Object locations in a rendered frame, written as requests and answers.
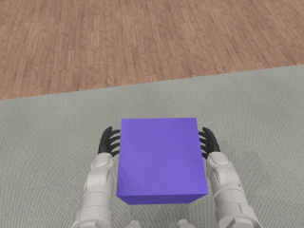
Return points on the robot shin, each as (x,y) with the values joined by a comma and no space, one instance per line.
(134,222)
(182,221)

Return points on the right robot hand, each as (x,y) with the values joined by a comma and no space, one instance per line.
(210,142)

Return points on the robot left forearm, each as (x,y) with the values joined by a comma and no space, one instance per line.
(97,196)

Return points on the right robot shin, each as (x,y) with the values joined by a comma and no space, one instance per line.
(182,221)

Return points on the robot right forearm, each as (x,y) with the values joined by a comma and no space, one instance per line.
(232,206)

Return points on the left robot hand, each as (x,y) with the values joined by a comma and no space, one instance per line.
(106,145)

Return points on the left robot shin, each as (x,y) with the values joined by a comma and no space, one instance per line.
(134,222)

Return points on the carton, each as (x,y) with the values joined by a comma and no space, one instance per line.
(160,162)

